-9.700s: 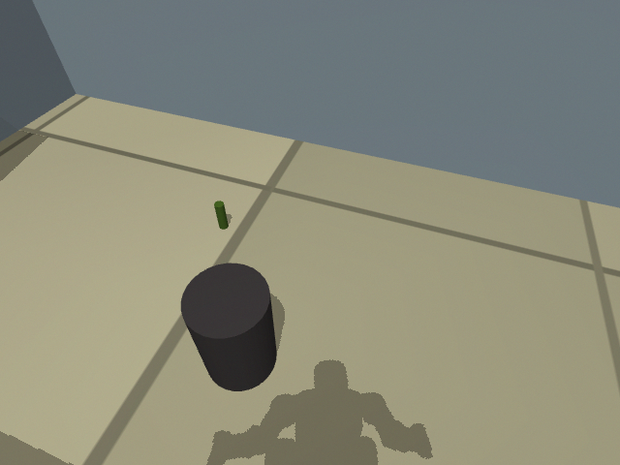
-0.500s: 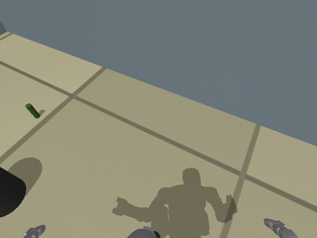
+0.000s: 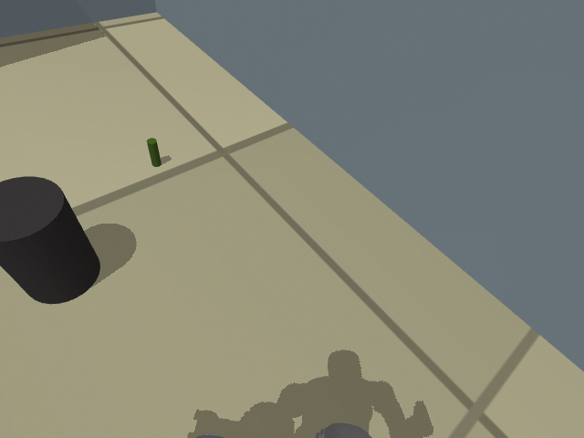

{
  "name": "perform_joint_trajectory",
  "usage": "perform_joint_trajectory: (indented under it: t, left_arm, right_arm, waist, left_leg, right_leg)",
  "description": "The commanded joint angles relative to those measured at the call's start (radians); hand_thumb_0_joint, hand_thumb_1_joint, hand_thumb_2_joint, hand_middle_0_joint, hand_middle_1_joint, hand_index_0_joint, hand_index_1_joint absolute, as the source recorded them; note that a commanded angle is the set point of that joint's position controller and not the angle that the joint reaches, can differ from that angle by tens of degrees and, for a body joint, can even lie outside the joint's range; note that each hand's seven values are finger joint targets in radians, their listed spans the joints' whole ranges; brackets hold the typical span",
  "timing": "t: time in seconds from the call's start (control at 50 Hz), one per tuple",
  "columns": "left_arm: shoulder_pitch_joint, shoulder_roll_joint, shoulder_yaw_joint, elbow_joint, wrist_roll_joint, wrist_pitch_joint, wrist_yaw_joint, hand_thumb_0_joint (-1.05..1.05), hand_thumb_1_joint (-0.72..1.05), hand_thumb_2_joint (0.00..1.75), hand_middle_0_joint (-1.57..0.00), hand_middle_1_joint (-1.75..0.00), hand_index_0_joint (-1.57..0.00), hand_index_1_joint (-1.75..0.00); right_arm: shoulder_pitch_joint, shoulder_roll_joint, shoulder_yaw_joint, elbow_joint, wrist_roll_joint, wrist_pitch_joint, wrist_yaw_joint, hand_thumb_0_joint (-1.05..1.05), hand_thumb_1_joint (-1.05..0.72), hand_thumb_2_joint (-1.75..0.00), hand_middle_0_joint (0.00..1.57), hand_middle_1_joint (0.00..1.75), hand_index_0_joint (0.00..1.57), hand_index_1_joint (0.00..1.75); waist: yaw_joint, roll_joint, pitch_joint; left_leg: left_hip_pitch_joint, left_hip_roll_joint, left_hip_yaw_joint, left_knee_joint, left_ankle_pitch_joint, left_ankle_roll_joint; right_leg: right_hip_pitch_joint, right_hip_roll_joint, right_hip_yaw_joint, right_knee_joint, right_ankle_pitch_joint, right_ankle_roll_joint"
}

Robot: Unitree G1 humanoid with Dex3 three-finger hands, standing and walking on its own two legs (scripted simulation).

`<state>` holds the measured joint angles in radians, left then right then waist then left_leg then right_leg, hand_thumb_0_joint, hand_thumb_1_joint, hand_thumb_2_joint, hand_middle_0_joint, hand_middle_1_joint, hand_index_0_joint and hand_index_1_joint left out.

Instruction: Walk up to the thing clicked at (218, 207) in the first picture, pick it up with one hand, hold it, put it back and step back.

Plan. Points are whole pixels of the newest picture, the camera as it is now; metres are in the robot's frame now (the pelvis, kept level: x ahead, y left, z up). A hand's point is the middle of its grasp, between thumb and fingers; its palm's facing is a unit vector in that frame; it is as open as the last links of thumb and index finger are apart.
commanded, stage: walk up
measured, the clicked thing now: (154, 152) +1.36 +0.54 -0.68
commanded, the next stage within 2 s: stand in 1.56 s
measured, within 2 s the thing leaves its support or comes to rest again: neither
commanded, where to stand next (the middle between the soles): +0.10 -0.04 m, yaw +16 degrees
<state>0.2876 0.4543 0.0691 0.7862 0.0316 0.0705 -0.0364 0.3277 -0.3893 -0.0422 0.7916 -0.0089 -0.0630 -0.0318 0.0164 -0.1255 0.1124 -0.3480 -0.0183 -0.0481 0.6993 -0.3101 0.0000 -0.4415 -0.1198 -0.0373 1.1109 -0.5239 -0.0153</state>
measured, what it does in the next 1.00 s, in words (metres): steps on the spot, turning left: right foot, then left foot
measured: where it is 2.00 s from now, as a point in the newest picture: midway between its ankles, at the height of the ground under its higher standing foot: outside the picture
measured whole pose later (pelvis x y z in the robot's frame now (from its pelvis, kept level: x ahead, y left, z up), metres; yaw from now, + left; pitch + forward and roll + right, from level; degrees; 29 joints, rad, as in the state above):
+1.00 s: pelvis +0.01 -0.08 +0.00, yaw +18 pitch -2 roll +0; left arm 0.24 0.38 0.02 0.95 0.03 -0.03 -0.01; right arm 0.18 -0.40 -0.02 0.95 0.00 0.00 0.00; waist 0.02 0.00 0.06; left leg -0.33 -0.01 -0.03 0.73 -0.45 0.02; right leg -0.31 -0.07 -0.06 0.68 -0.34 0.02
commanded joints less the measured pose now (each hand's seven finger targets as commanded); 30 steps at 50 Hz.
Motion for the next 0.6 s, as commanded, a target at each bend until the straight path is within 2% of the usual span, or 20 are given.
perform_joint_trajectory:
  t: [0.0, 0.04, 0.1, 0.18, 0.2, 0.22, 0.24, 0.26, 0.28, 0.3, 0.32, 0.34, 0.36, 0.38, 0.42, 0.46, 0.48, 0.52, 0.56, 0.58]
  left_arm:
    - [0.022, 0.173, 0.070, -0.096, -0.010, -0.026, 0.008, 0.00, 0.90, 0.90, -0.20, -0.30, -0.20, -0.30]
    - [0.028, 0.156, 0.068, -0.084, -0.011, -0.019, 0.009, 0.00, 0.90, 0.90, -0.20, -0.30, -0.20, -0.30]
    - [0.017, 0.148, 0.068, -0.070, -0.021, -0.017, 0.011, 0.00, 0.90, 0.90, -0.20, -0.30, -0.20, -0.30]
    - [-0.003, 0.142, 0.076, -0.061, -0.024, -0.027, 0.015, 0.00, 0.90, 0.90, -0.20, -0.30, -0.20, -0.30]
    - [0.007, 0.134, 0.076, -0.056, -0.023, -0.034, 0.015, 0.00, 0.90, 0.90, -0.20, -0.30, -0.20, -0.30]
    - [0.036, 0.123, 0.076, -0.037, -0.020, -0.043, 0.017, 0.00, 0.90, 0.90, -0.20, -0.30, -0.20, -0.30]
    - [0.066, 0.123, 0.076, -0.028, -0.013, -0.055, 0.022, 0.00, 0.90, 0.90, -0.20, -0.30, -0.20, -0.30]
    - [0.080, 0.192, 0.093, -0.031, 0.008, -0.066, 0.028, 0.00, 0.90, 0.90, -0.20, -0.30, -0.20, -0.30]
    - [0.009, 0.277, 0.105, -0.065, 0.019, -0.074, 0.028, 0.00, 0.90, 0.90, -0.20, -0.30, -0.20, -0.30]
    - [-0.115, 0.337, 0.113, -0.094, 0.017, -0.071, 0.029, 0.00, 0.90, 0.90, -0.20, -0.30, -0.20, -0.30]
    - [-0.153, 0.325, 0.113, -0.089, 0.001, -0.069, 0.028, 0.00, 0.90, 0.90, -0.20, -0.30, -0.20, -0.30]
    - [-0.142, 0.261, 0.101, -0.082, -0.003, -0.070, 0.025, 0.00, 0.90, 0.90, -0.20, -0.30, -0.20, -0.30]
    - [-0.133, 0.211, 0.081, -0.067, 0.005, -0.078, 0.027, 0.00, 0.90, 0.90, -0.20, -0.30, -0.20, -0.30]
    - [-0.117, 0.198, 0.076, -0.045, 0.007, -0.085, 0.032, 0.00, 0.90, 0.90, -0.20, -0.30, -0.20, -0.30]
    - [-0.052, 0.204, 0.076, -0.014, 0.009, -0.098, 0.031, 0.00, 0.90, 0.90, -0.20, -0.30, -0.20, -0.30]
    - [-0.029, 0.217, 0.078, -0.019, 0.011, -0.102, 0.025, 0.00, 0.90, 0.90, -0.20, -0.30, -0.20, -0.30]
    - [-0.018, 0.219, 0.080, -0.022, 0.011, -0.103, 0.023, 0.00, 0.90, 0.90, -0.20, -0.30, -0.20, -0.30]
    - [0.006, 0.219, 0.076, -0.025, 0.004, -0.103, 0.022, 0.00, 0.90, 0.90, -0.20, -0.30, -0.20, -0.30]
    - [-0.006, 0.216, 0.065, -0.031, -0.008, -0.095, 0.019, 0.00, 0.90, 0.90, -0.20, -0.30, -0.20, -0.30]
    - [-0.031, 0.208, 0.055, -0.033, -0.016, -0.091, 0.017, 0.00, 0.90, 0.90, -0.20, -0.30, -0.20, -0.30]
  right_arm:
    - [0.069, -0.314, -0.093, -0.049, 0.004, -0.025, -0.048, 0.00, -0.90, -0.90, 0.20, 0.30, 0.20, 0.30]
    - [0.028, -0.303, -0.085, -0.073, -0.002, -0.023, -0.047, 0.00, -0.90, -0.90, 0.20, 0.30, 0.20, 0.30]
    - [-0.014, -0.312, -0.088, -0.099, -0.013, -0.015, -0.041, 0.00, -0.90, -0.90, 0.20, 0.30, 0.20, 0.30]
    - [-0.046, -0.329, -0.092, -0.118, -0.026, 0.010, -0.036, 0.00, -0.90, -0.90, 0.20, 0.30, 0.20, 0.30]
    - [-0.062, -0.330, -0.090, -0.121, -0.025, 0.016, -0.035, 0.00, -0.90, -0.90, 0.20, 0.30, 0.20, 0.30]
    - [-0.082, -0.320, -0.084, -0.121, -0.016, 0.023, -0.035, 0.00, -0.90, -0.90, 0.20, 0.30, 0.20, 0.30]
    - [-0.083, -0.283, -0.070, -0.119, -0.008, 0.031, -0.034, 0.00, -0.90, -0.90, 0.20, 0.30, 0.20, 0.30]
    - [-0.055, -0.215, -0.050, -0.123, 0.006, 0.034, -0.038, 0.00, -0.90, -0.90, 0.20, 0.30, 0.20, 0.30]
    - [-0.020, -0.165, -0.031, -0.124, 0.015, 0.031, -0.044, 0.00, -0.90, -0.90, 0.20, 0.30, 0.20, 0.30]
    - [-0.006, -0.221, -0.054, -0.110, 0.003, 0.025, -0.067, 0.00, -0.90, -0.90, 0.20, 0.30, 0.20, 0.30]
    - [-0.018, -0.274, -0.069, -0.079, -0.008, 0.017, -0.066, 0.00, -0.90, -0.90, 0.20, 0.30, 0.20, 0.30]
    - [-0.045, -0.318, -0.081, -0.054, -0.008, 0.016, -0.053, 0.00, -0.90, -0.90, 0.20, 0.30, 0.20, 0.30]
    - [-0.036, -0.307, -0.081, -0.028, 0.001, 0.017, -0.037, 0.00, -0.90, -0.90, 0.20, 0.30, 0.20, 0.30]
    - [-0.024, -0.268, -0.073, -0.018, 0.000, 0.021, -0.024, 0.00, -0.90, -0.90, 0.20, 0.30, 0.20, 0.30]
    - [-0.027, -0.225, -0.060, -0.008, -0.002, 0.021, -0.004, 0.00, -0.90, -0.90, 0.20, 0.30, 0.20, 0.30]
    - [-0.046, -0.219, -0.053, -0.002, -0.003, 0.018, 0.010, 0.00, -0.90, -0.90, 0.20, 0.30, 0.20, 0.30]
    - [-0.058, -0.214, -0.052, -0.002, -0.005, 0.015, 0.015, 0.00, -0.90, -0.90, 0.20, 0.30, 0.20, 0.30]
    - [-0.088, -0.206, -0.050, 0.000, -0.007, 0.008, 0.020, 0.00, -0.90, -0.90, 0.20, 0.30, 0.20, 0.30]
    - [-0.083, -0.193, -0.052, 0.013, -0.008, 0.000, 0.016, 0.00, -0.90, -0.90, 0.20, 0.30, 0.20, 0.30]
    - [-0.042, -0.182, -0.053, 0.035, -0.009, -0.005, 0.015, 0.00, -0.90, -0.90, 0.20, 0.30, 0.20, 0.30]
  waist:
    - [-0.009, 0.306, -0.091]
    - [0.005, 0.315, -0.085]
    - [0.009, 0.338, -0.072]
    - [-0.001, 0.358, -0.108]
    - [0.009, 0.349, -0.120]
    - [0.039, 0.318, -0.140]
    - [0.062, 0.246, -0.164]
    - [0.074, 0.054, -0.176]
    - [0.041, -0.138, -0.120]
    - [0.012, -0.185, -0.129]
    - [0.003, -0.159, -0.083]
    - [0.006, -0.035, -0.005]
    - [0.006, 0.012, 0.004]
    - [0.010, -0.013, -0.008]
    - [0.039, -0.059, -0.030]
    - [0.055, -0.097, -0.050]
    - [0.066, -0.113, -0.066]
    - [0.076, -0.117, -0.098]
    - [0.046, -0.088, -0.106]
    - [0.009, -0.053, -0.127]
  left_leg:
    - [0.105, 0.215, -0.301, -0.201, 0.397, 0.202]
    - [0.002, 0.193, -0.267, -0.195, 0.452, 0.203]
    - [-0.101, 0.177, -0.263, -0.184, 0.402, 0.211]
    - [-0.150, 0.160, -0.318, -0.120, 0.265, 0.222]
    - [-0.160, 0.151, -0.320, -0.089, 0.233, 0.217]
    - [-0.188, 0.133, -0.306, -0.038, 0.220, 0.192]
    - [-0.164, 0.080, -0.255, 0.073, 0.220, 0.160]
    - [-0.240, -0.006, -0.186, 0.259, 0.104, 0.105]
    - [-0.415, -0.125, -0.082, 0.383, -0.245, 0.059]
    - [-0.411, -0.029, -0.079, 0.500, -0.349, 0.037]
    - [-0.349, 0.014, -0.082, 0.527, -0.315, 0.027]
    - [-0.300, 0.011, -0.075, 0.515, -0.249, 0.022]
    - [-0.285, -0.006, -0.049, 0.490, -0.192, 0.031]
    - [-0.270, -0.016, -0.028, 0.472, -0.147, 0.035]
    - [-0.232, -0.009, -0.012, 0.356, -0.109, 0.027]
    - [-0.238, -0.007, 0.034, 0.234, -0.130, 0.015]
    - [-0.243, 0.000, 0.045, 0.174, -0.145, 0.007]
    - [-0.189, -0.002, 0.063, 0.066, -0.173, 0.001]
    - [-0.048, -0.010, 0.087, -0.072, -0.098, 0.010]
    - [0.067, -0.021, 0.104, -0.172, 0.033, 0.019]
  right_leg:
    - [-0.129, -0.026, 0.071, -0.006, 0.086, 0.001]
    - [-0.060, -0.005, 0.051, -0.015, 0.116, 0.007]
    - [-0.006, 0.023, 0.030, -0.048, 0.132, 0.004]
    - [0.072, 0.066, 0.005, -0.152, 0.078, -0.003]
    - [0.120, 0.080, -0.002, -0.238, 0.087, -0.008]
    - [0.212, 0.098, -0.010, -0.367, 0.144, -0.021]
    - [0.243, 0.116, -0.009, -0.519, 0.150, -0.030]
    - [0.289, -0.032, 0.217, -0.666, 0.074, -0.069]
    - [0.307, -0.247, 0.532, -0.767, 0.058, -0.134]
    - [0.246, -0.401, 0.709, -0.818, 0.098, -0.271]
    - [0.154, -0.423, 0.730, -0.849, 0.042, -0.312]
    - [0.086, -0.320, 0.538, -0.809, 0.041, -0.251]
    - [0.106, -0.221, 0.357, -0.730, 0.106, -0.200]
    - [0.106, -0.161, 0.261, -0.707, 0.094, -0.167]
    - [0.148, -0.121, 0.221, -0.720, 0.041, -0.149]
    - [0.239, -0.121, 0.196, -0.729, 0.020, -0.162]
    - [0.295, -0.138, 0.197, -0.722, 0.050, -0.177]
    - [0.332, -0.164, 0.192, -0.673, 0.210, -0.198]
    - [0.254, -0.178, 0.155, -0.616, 0.361, -0.193]
    - [0.194, -0.178, 0.115, -0.566, 0.420, -0.171]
